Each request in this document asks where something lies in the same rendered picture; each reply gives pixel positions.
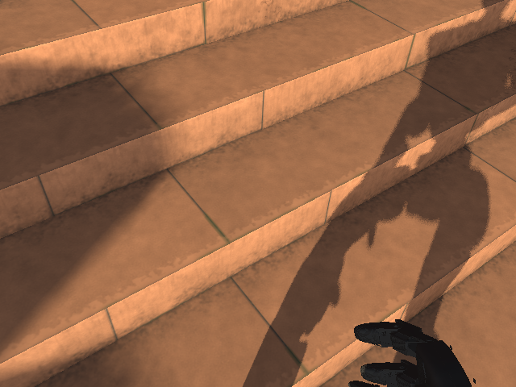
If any robot right hand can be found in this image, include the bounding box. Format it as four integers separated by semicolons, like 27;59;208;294
348;319;476;387

